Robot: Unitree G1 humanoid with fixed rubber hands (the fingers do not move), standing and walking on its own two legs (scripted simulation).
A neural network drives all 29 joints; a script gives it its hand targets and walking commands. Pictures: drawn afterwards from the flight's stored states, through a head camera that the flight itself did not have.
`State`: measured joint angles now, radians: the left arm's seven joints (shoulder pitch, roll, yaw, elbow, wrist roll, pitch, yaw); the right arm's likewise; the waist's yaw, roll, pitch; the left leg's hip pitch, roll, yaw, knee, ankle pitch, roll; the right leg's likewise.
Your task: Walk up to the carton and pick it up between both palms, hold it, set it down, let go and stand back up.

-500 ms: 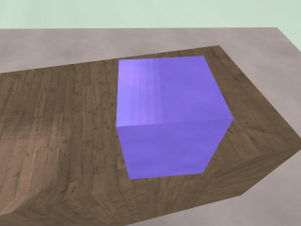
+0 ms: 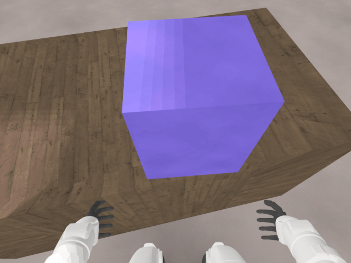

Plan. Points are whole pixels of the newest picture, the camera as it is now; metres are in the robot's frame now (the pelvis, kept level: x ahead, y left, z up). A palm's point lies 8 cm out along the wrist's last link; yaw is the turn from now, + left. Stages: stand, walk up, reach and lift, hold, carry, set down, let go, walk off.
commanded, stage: reach and lift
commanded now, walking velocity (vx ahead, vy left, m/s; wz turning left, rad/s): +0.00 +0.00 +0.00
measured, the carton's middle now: (190, 107) +0.45 -0.02 +0.06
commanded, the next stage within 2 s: none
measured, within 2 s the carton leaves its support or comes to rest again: neither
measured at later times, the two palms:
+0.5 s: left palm (90, 242) +0.18 +0.22 -0.07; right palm (291, 236) +0.17 -0.24 -0.07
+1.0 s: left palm (90, 252) +0.16 +0.21 -0.05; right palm (287, 239) +0.16 -0.22 -0.06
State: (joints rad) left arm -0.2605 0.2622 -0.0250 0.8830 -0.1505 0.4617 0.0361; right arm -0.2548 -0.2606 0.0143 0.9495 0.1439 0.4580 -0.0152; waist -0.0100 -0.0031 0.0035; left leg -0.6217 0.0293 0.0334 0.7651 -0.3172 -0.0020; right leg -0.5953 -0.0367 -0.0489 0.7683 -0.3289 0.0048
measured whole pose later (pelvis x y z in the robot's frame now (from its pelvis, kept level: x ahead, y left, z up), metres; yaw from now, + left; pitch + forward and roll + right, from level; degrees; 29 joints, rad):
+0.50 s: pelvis -0.03 -0.01 +0.02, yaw +0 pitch +6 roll -1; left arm -0.11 0.24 -0.05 0.72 -0.16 0.39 0.02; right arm -0.11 -0.24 0.02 0.77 0.15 0.37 -0.03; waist -0.01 0.00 -0.03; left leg -0.50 0.02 -0.02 0.58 -0.19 -0.02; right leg -0.47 0.00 -0.01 0.58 -0.21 0.00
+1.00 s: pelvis -0.05 -0.01 +0.02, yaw +3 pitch +0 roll +0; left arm -0.05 0.14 -0.01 0.77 -0.10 0.11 0.06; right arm -0.03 -0.18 -0.05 0.82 0.07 0.08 0.01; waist -0.02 0.01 -0.04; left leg -0.42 0.00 -0.03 0.62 -0.27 -0.01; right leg -0.38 -0.01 0.00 0.61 -0.23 0.00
